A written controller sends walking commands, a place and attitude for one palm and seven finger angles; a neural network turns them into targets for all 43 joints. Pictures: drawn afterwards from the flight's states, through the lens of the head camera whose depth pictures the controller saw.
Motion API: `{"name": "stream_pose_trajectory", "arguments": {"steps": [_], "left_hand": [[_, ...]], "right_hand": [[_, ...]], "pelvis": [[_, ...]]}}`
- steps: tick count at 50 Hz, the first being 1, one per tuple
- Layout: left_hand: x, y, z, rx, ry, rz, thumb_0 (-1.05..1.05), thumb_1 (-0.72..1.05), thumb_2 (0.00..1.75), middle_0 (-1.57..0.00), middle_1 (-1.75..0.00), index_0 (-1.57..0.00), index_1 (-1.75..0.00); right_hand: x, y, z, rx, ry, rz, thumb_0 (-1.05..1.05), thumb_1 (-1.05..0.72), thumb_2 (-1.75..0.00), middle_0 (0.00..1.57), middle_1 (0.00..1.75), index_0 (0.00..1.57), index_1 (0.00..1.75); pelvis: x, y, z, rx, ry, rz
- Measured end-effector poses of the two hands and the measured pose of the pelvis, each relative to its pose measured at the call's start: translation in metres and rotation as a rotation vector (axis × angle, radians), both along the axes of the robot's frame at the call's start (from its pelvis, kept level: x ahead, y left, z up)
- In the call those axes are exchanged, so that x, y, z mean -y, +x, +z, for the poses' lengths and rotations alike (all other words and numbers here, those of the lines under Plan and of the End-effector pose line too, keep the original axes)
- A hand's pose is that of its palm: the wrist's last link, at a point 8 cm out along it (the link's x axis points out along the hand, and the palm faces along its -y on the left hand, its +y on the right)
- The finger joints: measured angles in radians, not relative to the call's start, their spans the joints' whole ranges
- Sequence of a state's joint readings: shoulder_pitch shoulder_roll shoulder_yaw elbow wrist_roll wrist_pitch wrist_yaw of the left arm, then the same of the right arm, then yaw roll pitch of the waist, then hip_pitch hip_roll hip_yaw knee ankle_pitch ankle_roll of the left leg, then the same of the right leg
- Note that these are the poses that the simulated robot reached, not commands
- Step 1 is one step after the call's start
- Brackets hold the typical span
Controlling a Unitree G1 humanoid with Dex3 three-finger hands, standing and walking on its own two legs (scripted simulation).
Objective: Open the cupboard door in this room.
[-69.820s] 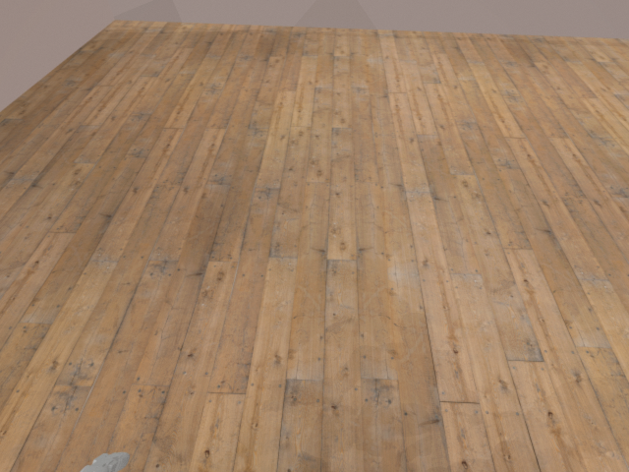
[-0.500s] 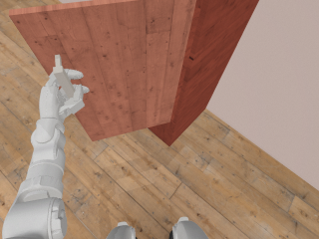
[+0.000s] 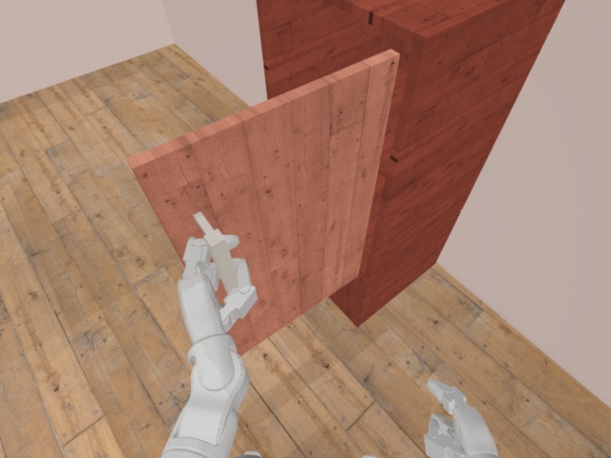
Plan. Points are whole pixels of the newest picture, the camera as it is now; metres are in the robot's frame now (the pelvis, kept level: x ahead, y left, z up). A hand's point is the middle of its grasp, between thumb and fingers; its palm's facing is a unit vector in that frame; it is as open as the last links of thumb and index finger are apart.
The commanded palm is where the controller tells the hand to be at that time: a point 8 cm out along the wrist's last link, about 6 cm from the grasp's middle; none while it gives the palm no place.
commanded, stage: pull the door open along its arc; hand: left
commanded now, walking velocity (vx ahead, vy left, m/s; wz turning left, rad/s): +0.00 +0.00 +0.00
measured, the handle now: (219, 258) +0.37 +0.14 +0.05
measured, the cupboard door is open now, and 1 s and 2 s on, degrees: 88 97 99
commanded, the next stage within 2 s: open thumb and fingers to let go in 0.16 s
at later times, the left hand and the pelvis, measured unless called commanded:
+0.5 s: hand (278, 309) +0.29 +0.05 +0.05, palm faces +0.38 -0.93 -0.03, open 6.8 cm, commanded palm +0.25 +0.10 +0.04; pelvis -0.01 -0.03 +0.00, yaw +2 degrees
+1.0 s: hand (276, 310) +0.29 +0.05 +0.05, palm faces +0.32 -0.95 -0.03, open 14.6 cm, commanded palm +0.25 +0.10 +0.04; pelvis -0.03 +0.00 -0.01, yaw +1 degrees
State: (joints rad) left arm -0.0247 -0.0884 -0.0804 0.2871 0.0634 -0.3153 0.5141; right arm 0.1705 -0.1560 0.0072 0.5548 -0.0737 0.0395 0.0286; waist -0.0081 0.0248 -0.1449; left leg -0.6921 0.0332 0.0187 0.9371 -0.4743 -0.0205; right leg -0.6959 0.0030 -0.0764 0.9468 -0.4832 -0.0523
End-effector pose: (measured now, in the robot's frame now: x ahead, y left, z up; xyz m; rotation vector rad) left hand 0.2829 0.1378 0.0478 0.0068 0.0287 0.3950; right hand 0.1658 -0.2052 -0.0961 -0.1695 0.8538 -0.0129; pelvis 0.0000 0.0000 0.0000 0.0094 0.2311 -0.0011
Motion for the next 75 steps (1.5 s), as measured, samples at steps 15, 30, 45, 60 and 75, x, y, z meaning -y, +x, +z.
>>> {"name": "stream_pose_trajectory", "arguments": {"steps": [15,30,45,60,75], "left_hand": [[0.046,-0.034,0.002,-0.017,0.026,-0.047,0.03,0.7,0.77,-0.33,-1.32,-0.36,-1.34],[0.043,-0.028,0.0,-0.009,0.009,-0.015,0.01,0.26,0.63,-0.35,-1.28,-0.39,-1.29],[0.04,-0.028,-0.001,0.002,0.011,-0.058,-0.01,-0.43,0.34,-0.31,-1.05,-0.32,-1.06],[0.039,-0.028,0.0,-0.003,0.013,-0.086,-0.01,-0.5,0.31,-0.37,-0.56,-0.34,-0.62],[0.021,-0.051,0.001,0.041,-0.031,-0.487,-0.01,-0.5,0.3,-0.18,-0.32,-0.17,-0.34]], "right_hand": [[0.041,-0.026,-0.01,-0.033,-0.033,-0.016,0.01,-0.9,-0.89,0.2,0.3,0.2,0.29],[0.032,-0.023,-0.013,-0.005,-0.019,0.007,0.01,-0.9,-0.89,0.2,0.3,0.2,0.29],[0.014,-0.035,-0.011,0.004,-0.02,-0.002,0.01,-0.9,-0.89,0.2,0.3,0.2,0.29],[-0.001,-0.041,-0.014,0.004,-0.011,0.011,0.01,-0.9,-0.89,0.2,0.3,0.2,0.29],[0.006,-0.046,-0.003,0.061,-0.024,-0.02,0.01,-0.9,-0.89,0.2,0.3,0.2,0.29]], "pelvis": [[0.023,-0.002,0.001,0.015,0.017,0.027],[0.024,-0.018,-0.002,0.019,0.021,0.034],[0.006,-0.027,-0.005,0.026,0.005,0.021],[-0.005,-0.032,-0.007,0.029,-0.005,0.014],[-0.014,-0.034,-0.008,0.045,-0.002,0.011]]}}
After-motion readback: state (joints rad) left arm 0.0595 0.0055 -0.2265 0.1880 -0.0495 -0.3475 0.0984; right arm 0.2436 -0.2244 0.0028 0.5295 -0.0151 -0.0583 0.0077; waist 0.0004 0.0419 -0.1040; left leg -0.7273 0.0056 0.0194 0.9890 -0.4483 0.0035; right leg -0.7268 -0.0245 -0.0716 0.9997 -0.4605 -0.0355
